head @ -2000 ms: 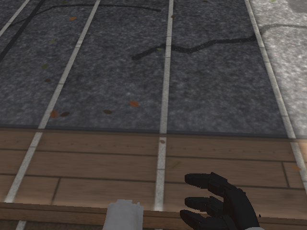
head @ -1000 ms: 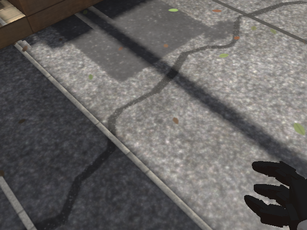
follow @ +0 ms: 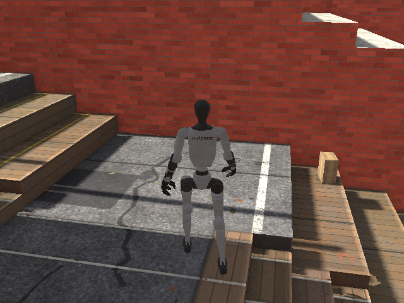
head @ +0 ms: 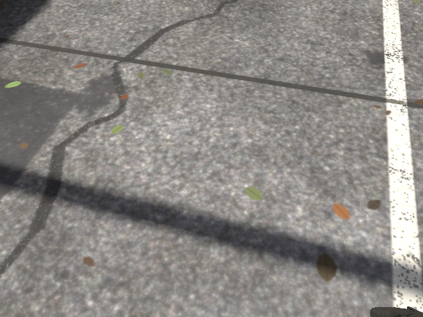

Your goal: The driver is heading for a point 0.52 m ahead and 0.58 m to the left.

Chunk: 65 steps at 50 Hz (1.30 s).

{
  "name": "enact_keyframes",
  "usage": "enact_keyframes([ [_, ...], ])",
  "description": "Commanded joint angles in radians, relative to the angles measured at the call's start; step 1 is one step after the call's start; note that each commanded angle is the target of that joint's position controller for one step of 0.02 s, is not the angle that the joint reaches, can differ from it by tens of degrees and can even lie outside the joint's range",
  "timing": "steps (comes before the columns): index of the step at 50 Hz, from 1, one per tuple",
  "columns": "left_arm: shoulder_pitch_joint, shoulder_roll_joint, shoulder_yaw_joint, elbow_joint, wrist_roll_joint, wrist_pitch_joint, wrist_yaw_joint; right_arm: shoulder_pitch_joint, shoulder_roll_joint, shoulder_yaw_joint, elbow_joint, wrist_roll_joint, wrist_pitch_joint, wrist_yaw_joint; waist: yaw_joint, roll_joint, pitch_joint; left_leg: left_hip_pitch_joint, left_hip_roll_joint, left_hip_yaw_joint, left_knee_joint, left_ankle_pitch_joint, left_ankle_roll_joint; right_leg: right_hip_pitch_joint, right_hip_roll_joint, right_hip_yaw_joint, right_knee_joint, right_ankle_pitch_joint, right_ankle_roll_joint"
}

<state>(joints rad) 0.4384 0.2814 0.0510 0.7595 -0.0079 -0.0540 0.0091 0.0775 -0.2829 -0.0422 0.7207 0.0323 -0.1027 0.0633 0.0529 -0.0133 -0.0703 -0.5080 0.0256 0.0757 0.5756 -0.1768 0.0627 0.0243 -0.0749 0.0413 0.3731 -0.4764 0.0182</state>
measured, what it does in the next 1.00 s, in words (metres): walks ahead, turning left: right foot, then left foot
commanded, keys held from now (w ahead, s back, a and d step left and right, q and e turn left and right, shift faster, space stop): w+q+shift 1.00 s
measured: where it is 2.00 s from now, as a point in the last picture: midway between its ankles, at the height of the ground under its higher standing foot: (21, 154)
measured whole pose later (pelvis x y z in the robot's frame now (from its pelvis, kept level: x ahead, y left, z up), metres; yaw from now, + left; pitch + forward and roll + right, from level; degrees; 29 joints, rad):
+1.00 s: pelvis +0.75 +0.33 -0.01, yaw +52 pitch -1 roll -1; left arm 0.12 0.25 0.02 0.65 -0.02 -0.15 0.00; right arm 0.35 -0.30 -0.07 0.68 0.01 -0.05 0.05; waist -0.03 -0.01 0.10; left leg -0.38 -0.16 0.02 0.68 -0.28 0.16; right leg -0.42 -0.04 0.14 1.37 -0.34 -0.01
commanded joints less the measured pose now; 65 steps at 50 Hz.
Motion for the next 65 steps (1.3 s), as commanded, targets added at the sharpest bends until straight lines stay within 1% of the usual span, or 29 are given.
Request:
enact_keyframes([
  [1,-0.023,0.025,-0.005,-0.148,0.023,-0.03,0.006,0.464,-0.305,-0.087,0.062,-0.015,-0.001,-0.011,-0.187,0.308,-0.242,0.838,0.202,-0.53,-0.08,-0.444,0.231,-0.675,0.036,-0.068,0.863,0.461,-0.043],
  [2,-0.073,0.017,-0.013,-0.155,0.016,-0.071,0.005,0.493,-0.237,-0.067,0.061,-0.001,-0.004,-0.007,-0.201,0.389,-0.289,0.935,0.289,-0.939,-0.335,-0.691,0.28,-0.906,0.126,0.058,1.042,0.013,-0.042],
  [3,-0.183,0.086,0.0,-0.186,-0.035,-0.1,-0.011,0.425,-0.179,-0.051,0.044,-0.015,-0.003,-0.016,-0.203,0.255,-0.134,0.878,0.308,-0.866,-0.35,-0.64,0.258,-1.066,0.06,0.078,1.115,0.077,-0.07],
  [5,-0.293,0.053,-0.016,-0.212,-0.006,-0.127,-0.015,0.365,-0.124,-0.033,0.023,-0.038,0.011,-0.02,-0.159,0.029,0.002,0.617,0.229,-0.652,-0.318,-0.381,0.231,-1.009,-0.014,0.057,1.007,0.184,-0.087],
  [7,-0.253,0.04,-0.01,-0.216,0.012,-0.115,-0.022,0.295,-0.055,-0.01,0.002,-0.038,0.019,-0.029,-0.064,0.093,0.065,0.408,0.151,-0.547,-0.374,-0.301,0.237,-0.88,-0.041,0.059,0.888,0.252,-0.061],
  [12,-0.432,0.015,-0.03,-0.272,0.029,-0.106,-0.027,0.3,-0.081,-0.019,0.007,-0.013,0.016,-0.073,-0.062,0.063,0.181,0.141,0.039,-0.36,-0.426,0.022,0.201,-0.697,0.024,-0.024,0.479,0.495,0.028],
  [17,-0.561,0.064,-0.005,-0.3,-0.027,-0.112,-0.033,0.4,-0.105,-0.033,0.038,0.019,0.015,-0.093,-0.096,0.112,0.15,0.252,0.081,-0.429,-0.396,0.061,0.149,-0.417,0.089,0.018,0.135,0.598,0.038],
  [19,-0.45,0.126,0.031,-0.28,-0.031,-0.111,-0.022,0.404,-0.116,-0.042,0.043,0.006,0.03,-0.091,-0.031,0.141,0.064,0.37,0.077,-0.435,-0.208,0.41,0.107,-0.287,0.117,0.003,0.125,0.468,0.003],
  [21,-0.02,0.189,0.061,-0.214,-0.034,-0.09,0.006,0.306,-0.095,-0.032,-0.023,-0.049,0.043,-0.075,0.188,0.143,-0.232,0.153,0.007,-0.38,0.324,0.44,0.041,0.253,-0.049,0.112,0.258,0.267,-0.074],
  [22,0.076,0.289,0.079,-0.172,0.006,-0.086,-0.007,0.502,0.084,0.018,-0.059,-0.012,0.023,-0.067,0.067,-0.347,-0.484,-0.185,-0.115,-0.305,0.758,-0.235,-0.003,0.637,-0.358,0.704,0.098,-0.139,-0.256],
  [23,0.061,0.207,0.069,-0.176,0.002,-0.09,-0.017,0.472,0.012,0.018,-0.057,0.042,0.023,-0.072,0.09,-0.422,-0.446,-0.329,-0.05,-0.286,0.916,-0.286,0.003,0.6,-0.382,0.93,-0.067,-0.404,-0.264],
  [24,-0.016,0.126,0.054,-0.178,-0.003,-0.08,-0.006,0.337,-0.06,-0.003,-0.071,0.043,0.028,-0.078,0.112,-0.31,-0.229,-0.413,0.001,-0.236,0.938,-0.209,0.008,0.457,-0.331,0.735,-0.08,-0.308,-0.212],
  [26,-0.085,0.081,0.042,-0.138,0.023,-0.062,-0.004,0.151,-0.067,-0.012,-0.121,-0.009,0.035,-0.067,0.077,-0.039,0.0,-0.345,0.071,-0.194,0.861,-0.135,0.015,0.122,-0.258,0.423,-0.078,0.109,-0.175],
  [29,-0.181,0.012,0.025,-0.093,0.017,-0.067,-0.011,0.159,0.002,-0.01,-0.154,0.023,0.085,-0.045,-0.03,-0.094,0.113,-0.278,0.141,-0.195,0.795,-0.163,0.011,-0.103,-0.218,0.186,-0.146,0.259,-0.156],
  [31,-0.219,0.039,0.031,-0.072,0.004,-0.068,-0.012,0.13,0.016,-0.001,-0.176,0.009,0.103,-0.039,-0.063,-0.07,0.172,-0.318,0.164,-0.183,0.76,-0.12,-0.003,-0.169,-0.227,0.073,-0.186,0.371,-0.15],
  [37,-0.208,0.181,0.06,-0.042,0.009,-0.072,0.006,-0.035,-0.044,-0.003,-0.207,-0.009,0.08,0.002,-0.047,0.042,0.223,-0.148,0.103,-0.024,0.34,0.256,0.018,-0.171,-0.138,-0.247,-0.257,0.544,-0.088],
  [39,-0.172,0.248,0.072,-0.03,0.007,-0.062,0.003,-0.041,-0.088,-0.023,-0.213,-0.001,0.072,0.009,-0.069,-0.009,0.182,-0.028,0.012,0.07,0.268,0.212,0.058,-0.064,-0.146,-0.277,-0.167,1.03,-0.077],
  [42,-0.223,0.31,0.091,-0.064,-0.011,-0.032,0.003,0.365,-0.237,-0.102,-0.121,0.017,0.095,-0.003,-0.307,-0.113,-0.041,0.463,-0.101,0.101,0.233,0.039,0.143,-0.092,-0.171,-0.266,0.397,1.56,-0.079],
  [43,-0.241,0.237,0.069,-0.07,-0.009,-0.045,0.004,0.542,-0.287,-0.13,-0.054,0.023,0.108,-0.02,-0.369,0.021,-0.066,0.775,-0.062,-0.03,0.146,0.101,0.19,-0.359,-0.062,-0.248,0.82,0.943,-0.03],
  [44,-0.145,0.027,0.007,-0.111,0.031,-0.082,-0.009,0.442,-0.334,-0.117,-0.071,0.012,0.105,-0.021,-0.174,0.416,-0.049,0.891,0.033,-0.371,0.108,0.162,0.284,-0.696,0.136,-0.142,1.265,-0.111,0.0],
  [45,-0.096,0.076,-0.007,-0.19,-0.011,-0.128,-0.019,0.373,-0.303,-0.097,-0.149,-0.016,0.075,-0.016,-0.126,0.393,-0.322,1.003,0.233,-0.94,-0.217,-0.426,0.452,-0.878,0.143,0.103,1.331,-0.08,-0.032],
  [46,-0.263,0.182,0.012,-0.202,-0.041,-0.147,-0.015,0.377,-0.236,-0.092,-0.157,-0.017,0.052,-0.016,-0.184,0.164,-0.2,0.874,0.232,-0.999,-0.36,-0.562,0.367,-0.888,0.09,0.12,1.228,0.049,-0.06],
  [48,-0.305,0.133,0.002,-0.2,-0.019,-0.135,0.005,0.284,-0.195,-0.075,-0.142,-0.025,0.012,-0.009,-0.074,-0.081,0.008,0.531,0.188,-0.868,-0.345,-0.396,0.305,-0.796,0.022,0.124,1.04,0.141,-0.053],
  [51,-0.259,0.126,0.014,-0.18,0.01,-0.09,0.002,0.198,-0.142,-0.057,-0.14,-0.021,0.009,-0.033,0.004,-0.027,0.108,0.25,0.07,-0.631,-0.343,-0.192,0.291,-0.658,-0.018,0.127,0.838,0.168,-0.001],
  [55,-0.5,0.038,-0.013,-0.259,0.039,-0.085,-0.008,0.248,-0.119,-0.049,-0.094,0.002,0.022,-0.076,-0.079,-0.005,0.183,0.083,-0.049,-0.42,-0.335,0.033,0.23,-0.549,0.036,0.025,0.426,0.462,0.054],
  [58,-0.58,0.035,-0.003,-0.295,0.005,-0.092,-0.024,0.303,-0.145,-0.063,-0.061,0.009,0.034,-0.08,-0.14,0.055,0.145,0.054,-0.047,-0.445,-0.325,-0.073,0.176,-0.372,0.1,0.008,0.218,0.634,0.062],
  [62,-0.538,0.129,0.044,-0.296,-0.036,-0.101,-0.021,0.317,-0.127,-0.072,-0.03,0.016,0.041,-0.092,-0.097,0.129,0.114,0.302,0.012,-0.541,-0.176,0.047,0.132,-0.342,0.085,0.073,0.118,0.517,0.042],
  [64,-0.188,0.186,0.084,-0.236,-0.032,-0.096,-0.005,0.247,-0.126,-0.068,-0.062,-0.021,0.054,-0.077,0.102,0.148,-0.107,0.279,-0.041,-0.475,0.229,0.355,0.051,0.032,0.042,0.058,0.19,0.404,-0.012],
  [65,0.008,0.244,0.085,-0.211,-0.01,-0.083,0.006,0.278,-0.006,-0.03,-0.096,-0.057,0.056,-0.069,0.12,-0.028,-0.291,0.081,-0.107,-0.4,0.613,-0.083,0.013,0.369,-0.146,0.263,0.272,0.354,-0.047],
])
